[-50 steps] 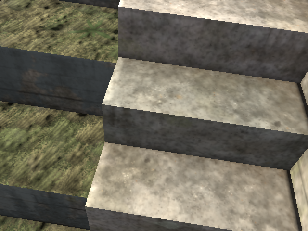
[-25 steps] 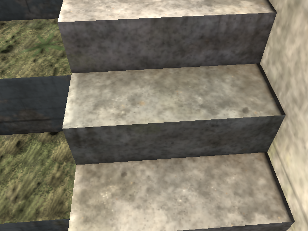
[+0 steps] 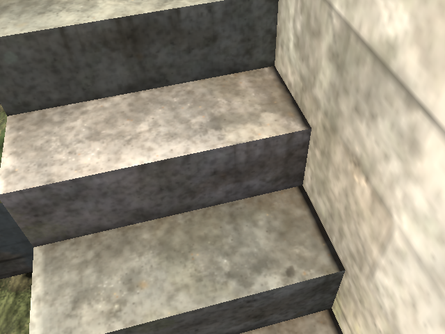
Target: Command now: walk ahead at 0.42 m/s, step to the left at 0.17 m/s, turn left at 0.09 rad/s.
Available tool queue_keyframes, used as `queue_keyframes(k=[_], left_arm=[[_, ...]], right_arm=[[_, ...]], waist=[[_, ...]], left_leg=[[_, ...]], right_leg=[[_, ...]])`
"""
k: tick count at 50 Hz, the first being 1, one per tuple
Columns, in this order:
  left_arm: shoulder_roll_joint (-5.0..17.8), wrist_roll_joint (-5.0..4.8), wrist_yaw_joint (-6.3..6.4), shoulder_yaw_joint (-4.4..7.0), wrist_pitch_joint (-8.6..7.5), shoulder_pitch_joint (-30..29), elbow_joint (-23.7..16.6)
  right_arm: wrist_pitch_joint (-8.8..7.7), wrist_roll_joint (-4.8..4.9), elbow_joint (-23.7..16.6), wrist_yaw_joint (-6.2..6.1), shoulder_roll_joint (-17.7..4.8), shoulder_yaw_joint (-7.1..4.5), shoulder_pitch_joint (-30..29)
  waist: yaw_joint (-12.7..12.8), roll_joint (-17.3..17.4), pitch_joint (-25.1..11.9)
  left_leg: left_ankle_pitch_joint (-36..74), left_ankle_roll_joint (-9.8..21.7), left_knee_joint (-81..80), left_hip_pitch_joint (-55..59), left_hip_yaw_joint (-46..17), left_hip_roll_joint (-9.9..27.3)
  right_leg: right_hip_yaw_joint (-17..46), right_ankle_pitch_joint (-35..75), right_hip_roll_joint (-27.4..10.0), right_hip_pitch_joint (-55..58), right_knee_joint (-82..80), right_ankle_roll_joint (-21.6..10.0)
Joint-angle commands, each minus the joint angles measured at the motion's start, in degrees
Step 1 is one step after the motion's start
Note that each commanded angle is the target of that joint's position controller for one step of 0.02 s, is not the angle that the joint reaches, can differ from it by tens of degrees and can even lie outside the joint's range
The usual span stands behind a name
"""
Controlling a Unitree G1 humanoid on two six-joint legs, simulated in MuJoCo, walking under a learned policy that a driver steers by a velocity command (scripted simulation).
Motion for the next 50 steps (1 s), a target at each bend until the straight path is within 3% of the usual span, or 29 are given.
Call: queue_keyframes(k=[1, 5, 7, 9, 11, 14, 15, 17, 18, 19, 20, 22, 25, 29, 31, 32, 33, 34, 36, 38, 39, 40, 41, 42, 43, 44, 46, 47, 50], left_arm=[[0.94, -0.02, -0.11, -0.73, -3.49, 1.39, -3.83], [2.76, -1.01, -2.52, -1.03, -5.04, 2.16, -5.21], [1.56, -1.89, -1.1, -0.7, -5.53, 10.01, -2.86], [5.52, -0.76, 1.05, 1.36, -5.21, 11.72, -2.47], [4.44, -1.96, 2.51, 1.83, -4.31, 14.21, -3.12], [6.02, -3.98, 1.37, 1.84, -4.48, 11.47, -5.83], [8.31, -4.57, 0.22, 2.17, -4.5, 11.44, -6.81], [15.08, -5.02, -2.21, 4.88, -5.44, 2.48, -11.4], [10.12, -2.6, -4.08, 4.83, -5.57, -7.18, -17.63], [8.15, 1.07, -5.46, 5.15, -5.8, -15.13, -20.92], [2.9, 2.93, -5.59, 3.87, -6.02, -17.81, -25.47], [-5.29, 2.55, -4.28, 0.65, -3.82, -17.17, -29.48], [-5.92, 0.22, -3.16, -0.7, -1.02, -9.87, -26.91], [-7.95, -0.15, -1.38, -1.58, -0.01, -18.26, -30.51], [-7.49, 1.15, -2.57, -2.24, 0.21, -25.9, -33.46], [0.88, 1.24, -11.43, -3.5, 0.4, -25.68, -39.54], [0.15, 0.41, -14.14, -3.89, 2.98, -32.35, -40.63], [-3.61, 1.83, -15.47, -5.65, 5.17, -28.56, -39.04], [1.5, 1.71, -16.96, -3.86, 8.26, -20.34, -36.43], [1.58, 2.59, -16.62, -2.53, 11.93, -15.68, -32.99], [2.58, 2.92, -15.73, -0.83, 13.66, -4.13, -28.81], [4.06, 4.18, -14.61, 0.49, 14.53, 11.65, -23.01], [5.54, 2.94, -15.58, 1.48, 13.0, 9.69, -23.26], [5.07, 3.33, -15.47, 1.74, 10.44, 3.12, -23.83], [4.51, 1.52, -15.44, 1.8, 7.46, 1.2, -19.99], [-1.48, 0.69, -15.43, -0.01, 4.64, -0.88, -15.82], [-6.99, 0.81, -14.48, -1.74, -0.09, -3.78, -8.59], [-8.28, 1.23, -14.17, -1.64, -1.56, -5.27, -8.17], [-7.86, -1.86, -16.75, -3.22, -3.75, -19.16, -15.04]], right_arm=[[1.69, 1.54, 0.13, -1.9, 5.62, 2.63, 4.28], [4.92, -0.09, -8.92, -3.31, 5.42, 4.0, -9.32], [5.97, 1.01, -13.23, -0.14, 4.92, 4.4, -20.52], [6.77, -0.93, -13.84, 1.92, 6.54, 4.61, -17.85], [5.6, -1.68, -10.8, 3.36, 6.06, 4.08, -20.5], [6.65, 1.32, -7.48, 2.0, 4.2, 4.31, -9.13], [6.29, 0.56, -7.07, 2.12, 1.6, 3.31, -4.78], [5.75, -0.05, -4.04, 1.98, -5.67, 0.14, 5.79], [6.27, -2.04, -3.2, 1.06, -10.42, -1.88, 4.11], [5.65, -1.7, -4.05, -0.53, -10.71, -3.62, 5.16], [3.43, -0.7, -1.67, -0.94, -11.08, -4.02, 4.36], [0.92, -0.25, 6.66, -1.65, -7.22, -3.51, 5.49], [-1.05, 1.2, 9.07, -0.32, -1.14, -1.02, 5.34], [-4.58, -0.63, 10.56, 2.41, -7.42, -1.96, 9.6], [-3.42, -0.2, 11.08, 1.96, -8.8, -2.74, 13.91], [-1.74, -6.44, 10.04, 3.21, -7.67, 2.18, 25.3], [-0.7, -6.81, 9.05, 5.11, -10.4, 1.63, 23.31], [1.03, -6.28, 9.09, 6.3, -11.33, 2.69, 19.28], [-2.01, -2.82, 8.62, 6.05, -19.67, 0.48, 16.64], [-1.94, 1.35, 8.92, 5.16, -17.74, -0.48, 17.32], [-0.65, 1.6, 8.69, 5.19, -17.32, -0.87, 15.8], [0.97, -0.05, 9.14, 5.9, -14.53, -0.93, 13.69], [0.51, -1.58, 14.54, 7.62, -10.17, -1.48, 21.96], [1.45, 1.63, 10.97, 8.24, -11.28, -2.08, 15.4], [1.35, 3.58, 8.73, 6.32, -7.97, -1.69, 7.7], [0.33, 2.29, 7.81, 4.59, -8.76, -2.46, 5.32], [-0.27, -0.14, 4.15, 1.57, -3.86, 0.42, 5.23], [-0.27, 0.9, 2.4, 0.37, -2.73, 0.18, 4.74], [-0.12, 1.64, 1.72, 3.03, -5.58, 0.28, 8.05]], waist=[[1.61, -1.9, 5.11], [0.95, -7.31, 9.89], [6.66, -11.63, 9.06], [5.58, -16.17, 1.1], [8.47, -11.18, -1.84], [-0.66, -15.53, -12.28], [-3.06, -14.57, -16.38], [-9.98, -15.38, -18.35], [-10.51, 10.42, -14.17], [-12.55, -0.22, -13.3], [-8.12, -5.92, -10.59], [0.19, -7.06, 5.56], [6.3, -8.61, 13.3], [4.58, -1.85, 10.49], [2.13, 0.04, 6.65], [4.36, 0.65, -13.67], [2.41, 2.83, -6.31], [6.39, 4.19, -6.74], [12.12, 5.63, -15.19], [11.38, 5.28, -14.03], [14.17, 5.4, -17.48], [17.09, -4.2, -24.95], [13.22, -23.75, -27.52], [13.24, -7.96, -16.91], [11.35, -7.06, -3.52], [7.65, 1.58, -5.11], [1.29, 0.85, -6.25], [1.02, -3.24, -2.37], [-6.52, -3.39, -3.9]], left_leg=[[-6.56, 0.68, 14.55, -14.27, -2.45, -2.67], [-12.03, 0.75, 8.83, -27.02, -0.09, -0.91], [-17.37, 1.08, -0.97, -24.26, 12.45, 1.45], [-20.5, 3.27, -8.04, -20.14, 10.97, 7.41], [-25.62, 3.8, -14.74, -17.88, 15.34, 5.53], [-30.39, 7.08, -37.41, 17.57, 19.72, -1.68], [-30.89, 7.9, -42.63, 27.45, 18.4, -3.67], [-32.02, 8.19, -68.21, 44.42, 8.42, -4.85], [-39.17, 21.17, -84.57, 52.88, -33.22, 15.18], [-29.46, 25.72, -93.81, 46.68, -51.52, 19.87], [-30.28, 22.02, -95.11, 45.82, -48.99, 19.67], [-34.03, 12.74, -92.8, 32.68, -31.62, 15.92], [-13.52, 6.12, -93.96, 23.82, -14.42, 11.06], [-1.56, 2.84, -94.73, 27.38, -12.47, 8.72], [2.74, 0.49, -96.7, 30.41, -11.87, 6.82], [21.91, 7.98, -88.36, 35.61, -13.72, 6.89], [40.53, 13.0, -98.19, 37.84, -16.84, 15.46], [57.17, 16.24, -99.56, 36.4, -14.2, 18.05], [114.2, 17.42, -95.69, 40.07, -10.35, 20.4], [125.8, 14.87, -88.62, 58.03, -9.19, 21.16], [123.15, 11.07, -79.18, 55.86, -7.95, 19.5], [85.1, 7.9, -60.94, 40.73, -7.39, 15.14], [4.81, -1.74, -26.68, 23.46, -12.18, 0.51], [6.55, 1.97, -11.73, 9.3, -15.9, -0.58], [2.21, 3.73, -2.68, -4.34, -15.02, -1.04], [-2.98, 5.79, 0.88, -9.63, -16.17, -1.72], [-10.18, 6.38, -3.42, -12.37, -13.72, 0.61], [-15.3, 5.11, -4.36, -12.85, -10.33, 0.61], [-11.46, -4.69, -25.09, 12.37, -1.11, 11.01]], right_leg=[[15.22, 7.77, -17.13, 2.4, -18.12, -0.3], [6.07, 3.93, -14.85, 3.21, -23.11, 4.12], [7.69, 17.75, -16.41, 8.03, -33.77, 0.69], [6.29, 34.18, -18.21, 25.02, -33.85, -1.55], [0.85, 65.14, -20.19, 37.55, -29.55, 1.42], [-3.94, 117.23, -24.34, 27.52, -19.21, -1.03], [-3.44, 122.19, -24.56, 26.3, -10.4, -2.76], [-1.71, 102.16, -22.62, 18.6, 16.58, -3.42], [-6.22, 22.03, -4.93, -18.47, 49.21, 2.51], [4.92, 8.06, -3.57, -25.22, 86.11, 1.39], [11.5, 9.86, -4.97, -32.03, 95.26, -0.52], [9.37, 6.3, -8.14, -41.67, 95.39, -2.06], [3.74, 4.37, -8.74, -44.0, 93.59, -1.44], [-2.63, -2.02, -7.98, -52.01, 96.11, -0.86], [-6.83, -2.76, -7.93, -49.46, 84.09, -1.17], [-3.16, -0.66, -4.73, -48.6, 74.4, -2.02], [-2.47, -11.33, -5.95, -52.41, 63.97, -1.67], [-4.03, -13.87, -3.7, -47.89, 59.7, -1.67], [-8.19, -2.68, -0.02, -23.71, 42.48, 1.64], [-11.12, 0.01, 2.49, -18.68, 16.07, 3.06], [-6.28, 6.05, 1.09, -4.42, 6.38, 1.07], [9.81, 31.3, -5.76, 18.35, 2.09, -5.12], [45.74, 22.21, -23.69, 16.47, -9.57, -24.09], [47.42, -0.71, -22.17, 7.92, -14.46, -19.19], [41.64, -9.79, -20.69, 3.35, -14.48, -16.29], [36.03, -5.61, -18.23, 5.99, -12.78, -13.97], [19.03, 0.4, -13.34, 6.37, -12.29, -8.71], [13.03, -0.29, -10.66, 4.95, -15.03, -8.54], [3.07, 5.29, -6.44, -16.28, -15.59, -0.79]])
Velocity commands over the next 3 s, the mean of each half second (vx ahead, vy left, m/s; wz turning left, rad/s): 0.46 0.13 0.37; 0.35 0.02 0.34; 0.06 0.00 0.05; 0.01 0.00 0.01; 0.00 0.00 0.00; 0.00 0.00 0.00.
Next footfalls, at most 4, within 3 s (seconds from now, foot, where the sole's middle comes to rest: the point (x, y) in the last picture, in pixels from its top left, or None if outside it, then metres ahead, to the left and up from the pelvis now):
0.32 left None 0.29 0.11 -0.55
0.78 right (228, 250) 0.55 0.01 -0.36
1.12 left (114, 271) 0.52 0.26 -0.36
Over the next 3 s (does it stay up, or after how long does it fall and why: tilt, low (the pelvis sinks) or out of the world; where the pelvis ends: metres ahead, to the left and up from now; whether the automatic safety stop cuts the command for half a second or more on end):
stays up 0.48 0.12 0.42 its command is cut before an obstacle from the start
